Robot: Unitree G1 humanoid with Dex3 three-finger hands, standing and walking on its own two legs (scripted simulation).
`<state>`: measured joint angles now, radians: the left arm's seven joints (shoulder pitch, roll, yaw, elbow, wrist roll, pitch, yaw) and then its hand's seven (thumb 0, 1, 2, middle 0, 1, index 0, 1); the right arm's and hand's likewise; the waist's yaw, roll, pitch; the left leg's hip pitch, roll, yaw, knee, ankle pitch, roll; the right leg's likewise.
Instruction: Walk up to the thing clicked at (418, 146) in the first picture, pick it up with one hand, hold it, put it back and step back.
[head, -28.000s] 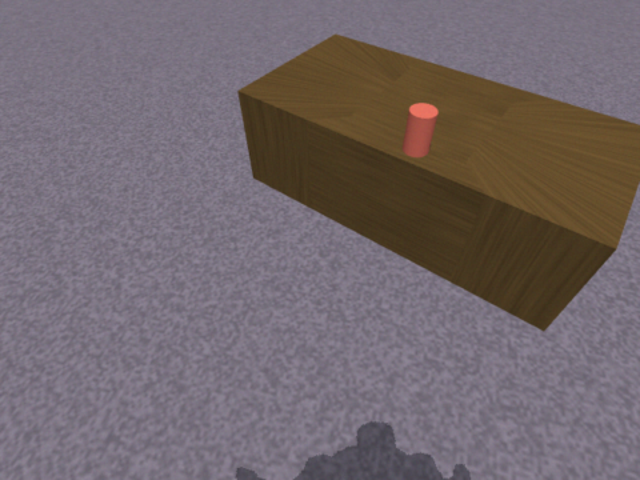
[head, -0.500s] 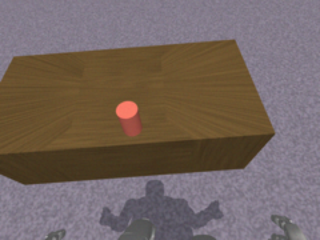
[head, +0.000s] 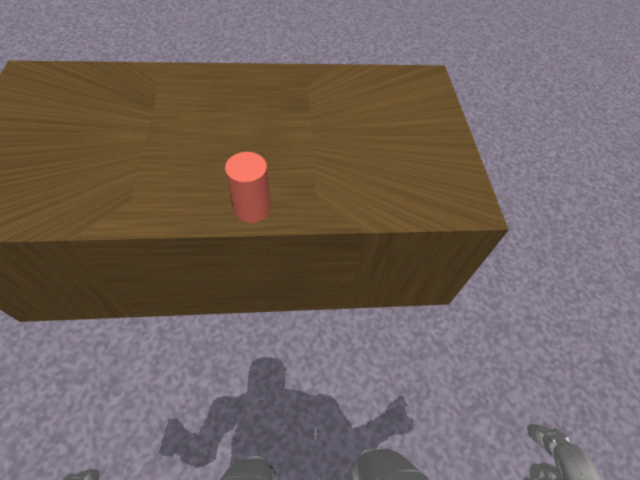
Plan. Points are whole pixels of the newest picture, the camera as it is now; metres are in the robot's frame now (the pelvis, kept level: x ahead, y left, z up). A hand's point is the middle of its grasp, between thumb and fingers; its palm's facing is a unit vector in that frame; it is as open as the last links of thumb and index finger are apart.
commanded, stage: step back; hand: left
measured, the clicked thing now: (249, 188) +0.71 +0.17 -0.24
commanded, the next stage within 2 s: stand in 2.00 s
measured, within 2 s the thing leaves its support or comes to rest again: neither
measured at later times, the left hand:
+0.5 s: hand out of the picture -0.03 +0.25 -0.15, palm faces +0.06 -0.91 -0.42, open 7.3 cm
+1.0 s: hand out of the picture -0.26 +0.21 -0.13, palm faces +0.05 -0.88 -0.47, open 7.3 cm
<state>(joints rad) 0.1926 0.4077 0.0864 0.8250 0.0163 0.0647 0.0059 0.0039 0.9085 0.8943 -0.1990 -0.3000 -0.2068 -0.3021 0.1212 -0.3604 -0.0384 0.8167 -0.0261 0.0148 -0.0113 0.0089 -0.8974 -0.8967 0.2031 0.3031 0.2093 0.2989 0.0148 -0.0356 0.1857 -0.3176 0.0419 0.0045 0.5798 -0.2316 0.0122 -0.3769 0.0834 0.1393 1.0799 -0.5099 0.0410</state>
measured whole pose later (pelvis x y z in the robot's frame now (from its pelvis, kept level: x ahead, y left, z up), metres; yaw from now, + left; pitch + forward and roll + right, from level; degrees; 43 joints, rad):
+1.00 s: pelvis -0.32 -0.07 +0.00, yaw +3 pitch -2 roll +1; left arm 0.20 0.37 0.06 0.88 0.05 0.01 0.02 0.01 0.90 0.89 -0.20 -0.30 -0.21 -0.30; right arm 0.16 -0.42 -0.05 0.87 -0.01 0.07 -0.01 0.01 -0.90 -0.90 0.20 0.30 0.20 0.30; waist 0.03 0.05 0.14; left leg -0.43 -0.07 -0.12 1.08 -0.49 -0.03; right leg -0.31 -0.02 -0.02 0.64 -0.29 -0.03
